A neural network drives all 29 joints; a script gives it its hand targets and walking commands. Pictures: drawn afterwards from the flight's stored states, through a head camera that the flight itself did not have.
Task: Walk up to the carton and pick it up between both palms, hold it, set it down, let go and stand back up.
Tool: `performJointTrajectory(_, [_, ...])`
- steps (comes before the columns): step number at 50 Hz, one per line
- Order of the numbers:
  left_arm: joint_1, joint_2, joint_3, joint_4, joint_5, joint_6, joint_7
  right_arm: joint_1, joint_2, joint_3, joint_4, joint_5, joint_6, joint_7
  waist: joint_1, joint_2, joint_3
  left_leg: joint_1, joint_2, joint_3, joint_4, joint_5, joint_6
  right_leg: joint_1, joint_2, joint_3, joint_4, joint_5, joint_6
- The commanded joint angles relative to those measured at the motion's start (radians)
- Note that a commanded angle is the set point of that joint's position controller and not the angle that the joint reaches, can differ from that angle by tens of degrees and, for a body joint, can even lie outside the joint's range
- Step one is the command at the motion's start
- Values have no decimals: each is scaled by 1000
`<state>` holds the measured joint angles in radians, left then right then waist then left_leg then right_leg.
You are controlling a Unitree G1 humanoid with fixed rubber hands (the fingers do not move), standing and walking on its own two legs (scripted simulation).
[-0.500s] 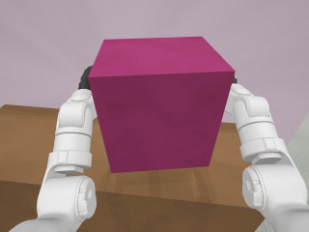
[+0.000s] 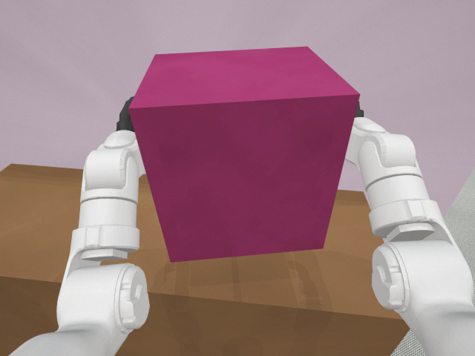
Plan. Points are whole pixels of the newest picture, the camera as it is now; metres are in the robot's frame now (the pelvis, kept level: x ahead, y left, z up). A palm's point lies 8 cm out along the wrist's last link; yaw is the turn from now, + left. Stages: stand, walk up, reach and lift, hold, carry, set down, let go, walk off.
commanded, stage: hold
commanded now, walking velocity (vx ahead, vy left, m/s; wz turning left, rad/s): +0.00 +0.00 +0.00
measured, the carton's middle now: (240, 152) +0.38 +0.02 +0.22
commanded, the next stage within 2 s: none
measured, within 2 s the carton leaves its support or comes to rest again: neither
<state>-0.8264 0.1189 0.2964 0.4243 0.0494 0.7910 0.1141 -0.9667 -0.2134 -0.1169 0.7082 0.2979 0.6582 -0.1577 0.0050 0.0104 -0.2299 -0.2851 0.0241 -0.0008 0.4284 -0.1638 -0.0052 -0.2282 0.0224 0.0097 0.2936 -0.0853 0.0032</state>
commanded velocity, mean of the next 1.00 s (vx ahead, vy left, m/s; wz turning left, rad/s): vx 0.00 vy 0.00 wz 0.00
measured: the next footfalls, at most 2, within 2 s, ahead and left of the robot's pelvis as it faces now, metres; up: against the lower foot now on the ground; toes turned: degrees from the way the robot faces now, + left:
none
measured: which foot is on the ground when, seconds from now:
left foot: down 0.00-1.00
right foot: down 0.00-1.00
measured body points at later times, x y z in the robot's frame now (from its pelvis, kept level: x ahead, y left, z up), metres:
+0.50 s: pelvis +0.00 +0.00 +0.00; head -0.08 +0.01 +0.44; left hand +0.38 +0.20 +0.25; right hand +0.40 -0.15 +0.27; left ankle +0.04 +0.11 -0.74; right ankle +0.04 -0.13 -0.74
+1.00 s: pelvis +0.00 +0.00 +0.00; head -0.08 +0.01 +0.44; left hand +0.38 +0.20 +0.25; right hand +0.40 -0.15 +0.27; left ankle +0.04 +0.11 -0.74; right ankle +0.04 -0.13 -0.74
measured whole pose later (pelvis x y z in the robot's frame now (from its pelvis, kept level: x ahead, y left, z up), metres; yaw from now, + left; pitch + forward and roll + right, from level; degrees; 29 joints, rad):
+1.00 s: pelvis +0.00 +0.00 +0.00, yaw +0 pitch +1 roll -2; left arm -0.83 0.12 0.30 0.42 0.06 0.80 0.11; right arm -0.99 -0.21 -0.12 0.74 0.29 0.66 -0.15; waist 0.00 0.01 -0.23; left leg -0.29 0.02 0.00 0.43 -0.16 -0.01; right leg -0.23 0.02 0.01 0.29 -0.09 0.00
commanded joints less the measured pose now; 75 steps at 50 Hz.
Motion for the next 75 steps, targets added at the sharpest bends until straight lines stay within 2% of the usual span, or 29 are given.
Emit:
performJointTrajectory(1, [-1115,-608,-437,-258,-196,-54,-229,-908,642,223,-254,168,-28,151,-159,88,-392,86,-46,-63,-130,-3,-59,306,52,37,0,107,-22])
performJointTrajectory(8, [-1129,-602,-445,-270,-201,-56,-236,-894,638,214,-238,163,-28,148,-171,99,-402,97,-46,-64,-129,10,-67,313,50,36,0,120,-23])
performJointTrajectory(75, [-1144,-585,-442,-257,-206,-48,-241,-925,639,195,-226,143,-21,153,-170,95,-389,72,-46,-64,-144,-28,-62,310,45,36,4,95,-18])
